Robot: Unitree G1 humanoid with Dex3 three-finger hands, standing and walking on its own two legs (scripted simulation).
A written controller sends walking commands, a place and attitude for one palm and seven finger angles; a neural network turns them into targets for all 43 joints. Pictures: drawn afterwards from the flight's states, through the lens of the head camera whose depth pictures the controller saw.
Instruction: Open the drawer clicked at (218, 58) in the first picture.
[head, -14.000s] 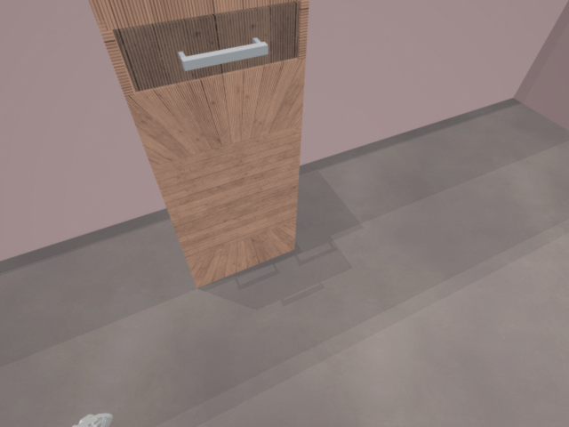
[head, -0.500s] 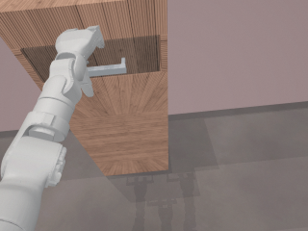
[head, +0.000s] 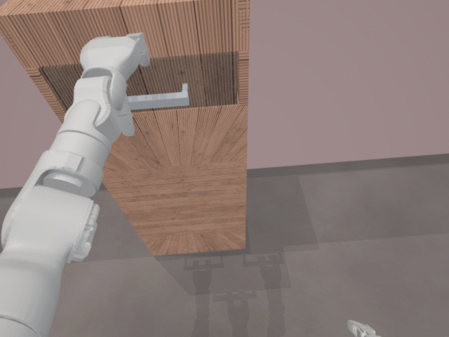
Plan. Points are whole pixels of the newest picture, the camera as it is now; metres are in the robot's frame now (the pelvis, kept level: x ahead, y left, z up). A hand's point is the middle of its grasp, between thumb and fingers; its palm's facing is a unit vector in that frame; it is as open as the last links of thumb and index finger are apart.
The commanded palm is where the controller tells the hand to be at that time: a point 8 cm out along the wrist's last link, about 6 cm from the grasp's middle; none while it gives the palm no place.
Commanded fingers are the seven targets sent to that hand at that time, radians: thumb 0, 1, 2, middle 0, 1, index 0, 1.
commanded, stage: move the hooked fingers above the handle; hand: left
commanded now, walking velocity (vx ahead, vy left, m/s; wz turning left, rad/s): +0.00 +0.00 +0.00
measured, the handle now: (144, 96) +0.55 +0.17 +0.14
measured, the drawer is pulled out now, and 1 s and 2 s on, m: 0.00 0.00 0.00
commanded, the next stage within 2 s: none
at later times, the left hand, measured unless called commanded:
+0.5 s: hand (116, 92) +0.49 +0.19 +0.19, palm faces +0.02 -0.02 -1.00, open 13.8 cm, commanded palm +0.47 +0.18 +0.25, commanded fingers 0.00 -0.50 0.30 -0.30 -1.20 -0.30 -1.20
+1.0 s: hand (125, 96) +0.48 +0.17 +0.19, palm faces +0.00 -0.02 -1.00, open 13.8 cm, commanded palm +0.46 +0.18 +0.25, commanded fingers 0.00 -0.50 0.30 -0.30 -1.20 -0.30 -1.20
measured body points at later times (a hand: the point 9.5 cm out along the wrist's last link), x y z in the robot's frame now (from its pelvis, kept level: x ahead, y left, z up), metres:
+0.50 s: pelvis +0.01 +0.00 +0.00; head +0.04 -0.03 +0.45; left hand +0.49 +0.19 +0.25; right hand +0.09 -0.27 -0.14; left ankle -0.03 +0.10 -0.74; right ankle -0.01 -0.10 -0.74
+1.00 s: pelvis +0.00 +0.00 +0.00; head +0.03 -0.03 +0.45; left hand +0.48 +0.17 +0.24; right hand +0.10 -0.25 -0.14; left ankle -0.03 +0.10 -0.74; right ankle -0.01 -0.10 -0.74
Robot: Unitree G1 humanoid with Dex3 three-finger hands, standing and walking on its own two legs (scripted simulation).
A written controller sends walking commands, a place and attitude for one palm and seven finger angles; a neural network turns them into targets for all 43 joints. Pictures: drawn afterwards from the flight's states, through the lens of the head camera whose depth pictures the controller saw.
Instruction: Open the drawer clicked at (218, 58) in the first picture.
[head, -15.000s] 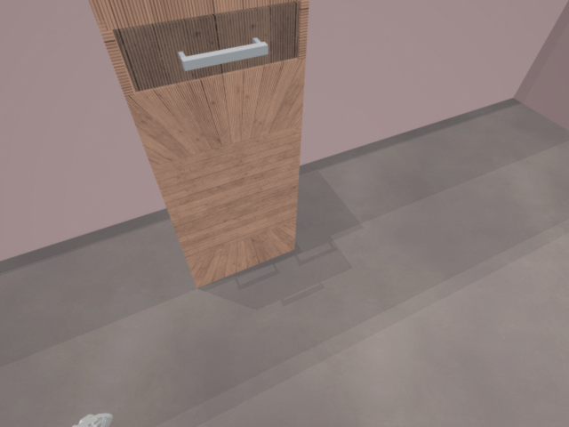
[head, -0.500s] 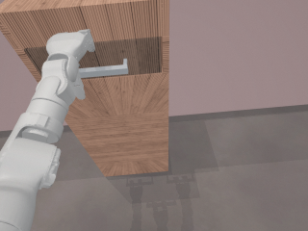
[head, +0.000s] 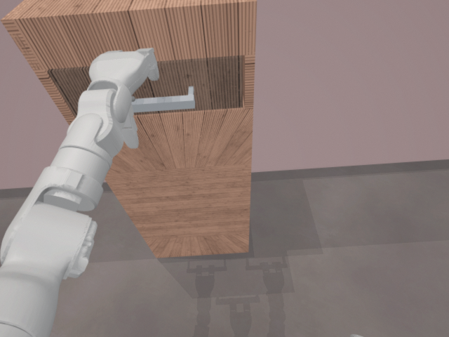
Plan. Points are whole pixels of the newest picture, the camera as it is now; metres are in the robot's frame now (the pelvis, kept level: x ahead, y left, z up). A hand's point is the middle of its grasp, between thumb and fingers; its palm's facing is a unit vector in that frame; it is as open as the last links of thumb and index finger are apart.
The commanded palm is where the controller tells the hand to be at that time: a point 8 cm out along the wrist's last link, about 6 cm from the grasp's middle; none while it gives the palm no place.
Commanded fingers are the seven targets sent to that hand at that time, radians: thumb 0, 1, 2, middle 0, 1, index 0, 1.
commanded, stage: move the hooked fingers above the handle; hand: left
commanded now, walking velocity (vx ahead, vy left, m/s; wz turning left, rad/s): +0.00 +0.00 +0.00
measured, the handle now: (150, 99) +0.55 +0.16 +0.14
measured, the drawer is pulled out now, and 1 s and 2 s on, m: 0.00 0.00 0.00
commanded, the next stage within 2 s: lower the fingers behind the handle in 1.94 s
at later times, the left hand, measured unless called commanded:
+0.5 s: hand (142, 97) +0.49 +0.15 +0.18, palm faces +0.02 -0.05 -1.00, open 13.8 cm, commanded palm +0.47 +0.18 +0.25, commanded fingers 0.00 -0.50 0.30 -0.30 -1.20 -0.30 -1.20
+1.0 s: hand (138, 94) +0.49 +0.16 +0.19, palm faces +0.06 -0.04 -1.00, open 13.8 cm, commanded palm +0.46 +0.18 +0.25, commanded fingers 0.00 -0.50 0.30 -0.30 -1.20 -0.30 -1.20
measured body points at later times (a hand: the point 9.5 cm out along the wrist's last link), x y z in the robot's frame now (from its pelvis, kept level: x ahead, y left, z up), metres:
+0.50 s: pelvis +0.00 +0.00 +0.00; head +0.04 -0.02 +0.45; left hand +0.48 +0.16 +0.24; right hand +0.08 -0.27 -0.14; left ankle -0.04 +0.10 -0.74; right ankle -0.02 -0.10 -0.74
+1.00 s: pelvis +0.00 +0.00 +0.00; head +0.03 -0.03 +0.45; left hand +0.48 +0.16 +0.25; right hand +0.10 -0.26 -0.14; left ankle -0.04 +0.10 -0.74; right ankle -0.02 -0.10 -0.74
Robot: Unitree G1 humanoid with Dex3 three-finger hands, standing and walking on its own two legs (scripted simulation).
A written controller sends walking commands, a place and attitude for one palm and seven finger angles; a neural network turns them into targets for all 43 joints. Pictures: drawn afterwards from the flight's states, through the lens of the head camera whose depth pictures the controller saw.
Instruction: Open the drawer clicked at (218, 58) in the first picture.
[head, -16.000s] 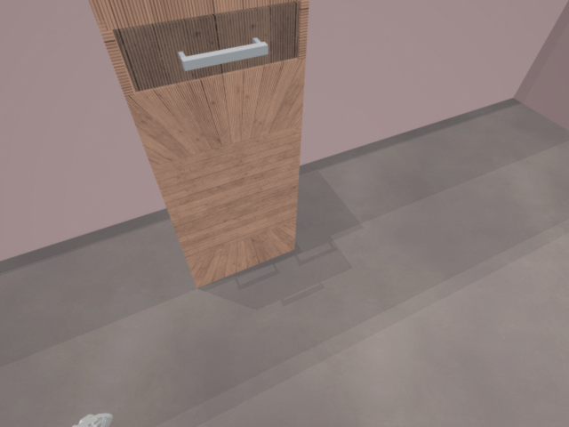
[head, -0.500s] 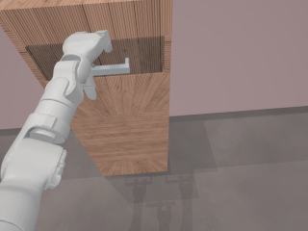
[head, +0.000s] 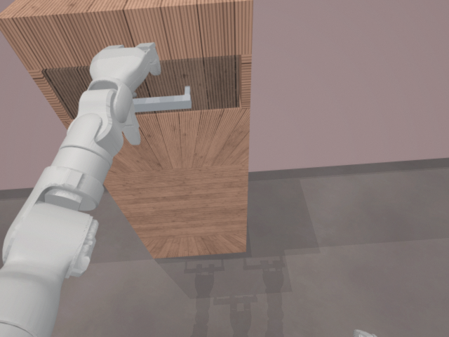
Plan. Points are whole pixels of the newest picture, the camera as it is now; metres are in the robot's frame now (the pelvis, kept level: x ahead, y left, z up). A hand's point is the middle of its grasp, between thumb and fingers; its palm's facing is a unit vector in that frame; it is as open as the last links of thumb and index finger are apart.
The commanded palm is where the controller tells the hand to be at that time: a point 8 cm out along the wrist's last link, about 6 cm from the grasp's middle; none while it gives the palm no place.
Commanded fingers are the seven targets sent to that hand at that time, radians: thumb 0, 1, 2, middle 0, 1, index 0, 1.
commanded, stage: move the hooked fingers above the handle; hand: left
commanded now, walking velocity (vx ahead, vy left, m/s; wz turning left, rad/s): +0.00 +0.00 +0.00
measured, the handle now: (146, 99) +0.54 +0.17 +0.14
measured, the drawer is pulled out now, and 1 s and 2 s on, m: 0.00 0.00 0.00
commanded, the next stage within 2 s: lower the fingers behind the handle in 0.94 s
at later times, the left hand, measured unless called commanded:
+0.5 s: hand (129, 89) +0.49 +0.17 +0.20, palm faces +0.08 -0.03 -1.00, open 13.8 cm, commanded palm +0.46 +0.19 +0.25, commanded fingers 0.00 -0.50 0.30 -0.30 -1.20 -0.30 -1.20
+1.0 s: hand (120, 85) +0.49 +0.19 +0.21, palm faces +0.07 -0.02 -1.00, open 13.8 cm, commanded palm +0.46 +0.19 +0.25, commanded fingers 0.00 -0.50 0.30 -0.30 -1.20 -0.30 -1.20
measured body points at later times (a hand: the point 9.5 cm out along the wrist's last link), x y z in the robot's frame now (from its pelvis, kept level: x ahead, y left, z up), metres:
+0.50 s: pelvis +0.00 +0.00 +0.00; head +0.03 -0.03 +0.45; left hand +0.48 +0.17 +0.25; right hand +0.09 -0.26 -0.14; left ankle -0.04 +0.10 -0.74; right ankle -0.02 -0.10 -0.74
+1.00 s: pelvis +0.00 +0.00 +0.00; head +0.03 -0.03 +0.45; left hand +0.48 +0.18 +0.26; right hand +0.09 -0.26 -0.14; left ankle -0.04 +0.10 -0.74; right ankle -0.02 -0.10 -0.74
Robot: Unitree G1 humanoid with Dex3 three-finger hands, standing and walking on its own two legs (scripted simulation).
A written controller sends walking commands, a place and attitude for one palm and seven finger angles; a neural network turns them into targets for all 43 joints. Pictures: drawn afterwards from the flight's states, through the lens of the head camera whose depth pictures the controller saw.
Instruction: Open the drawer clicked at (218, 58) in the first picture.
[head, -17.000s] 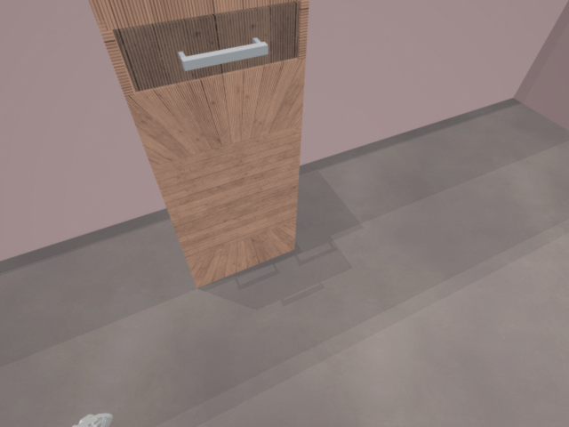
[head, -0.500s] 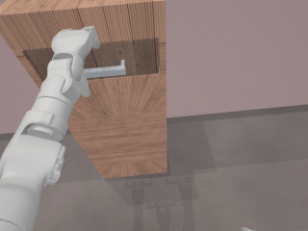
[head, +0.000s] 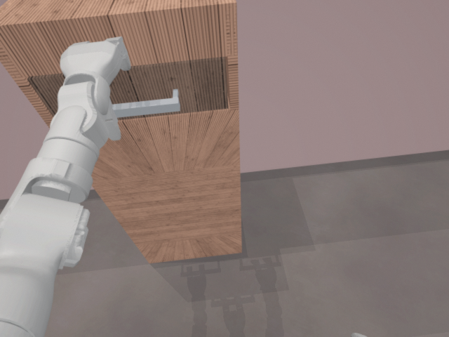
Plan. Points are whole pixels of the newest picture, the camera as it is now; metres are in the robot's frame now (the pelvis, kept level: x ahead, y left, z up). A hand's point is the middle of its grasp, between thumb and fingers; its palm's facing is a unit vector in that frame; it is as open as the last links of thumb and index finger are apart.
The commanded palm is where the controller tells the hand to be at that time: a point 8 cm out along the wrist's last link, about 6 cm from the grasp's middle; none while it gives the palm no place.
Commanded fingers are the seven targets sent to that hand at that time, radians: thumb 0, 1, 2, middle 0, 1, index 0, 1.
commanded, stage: lower the fingers behind the handle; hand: left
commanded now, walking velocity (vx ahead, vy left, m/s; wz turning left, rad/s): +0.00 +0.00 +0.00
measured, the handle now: (134, 103) +0.54 +0.18 +0.14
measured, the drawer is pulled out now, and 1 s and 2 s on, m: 0.00 0.00 0.00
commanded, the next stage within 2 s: close the thumb around the handle in 1.64 s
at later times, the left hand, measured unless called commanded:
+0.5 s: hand (120, 111) +0.48 +0.19 +0.17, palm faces +0.01 -0.02 -1.00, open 13.8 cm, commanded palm +0.46 +0.19 +0.22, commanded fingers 0.00 -0.50 0.30 -0.30 -1.20 -0.30 -1.20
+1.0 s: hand (127, 125) +0.49 +0.19 +0.13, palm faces -0.01 -0.03 -1.00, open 13.8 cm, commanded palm +0.46 +0.20 +0.18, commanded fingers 0.00 -0.50 0.30 -0.30 -1.20 -0.30 -1.20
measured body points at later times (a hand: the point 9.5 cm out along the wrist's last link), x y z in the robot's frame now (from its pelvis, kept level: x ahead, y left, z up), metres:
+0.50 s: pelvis +0.00 +0.00 +0.00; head +0.03 -0.03 +0.45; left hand +0.48 +0.19 +0.22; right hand +0.10 -0.25 -0.14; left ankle -0.04 +0.10 -0.74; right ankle -0.01 -0.10 -0.74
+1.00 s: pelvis +0.01 -0.01 +0.00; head +0.05 -0.03 +0.44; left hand +0.48 +0.19 +0.18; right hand +0.07 -0.28 -0.14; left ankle -0.04 +0.10 -0.74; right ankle -0.01 -0.10 -0.74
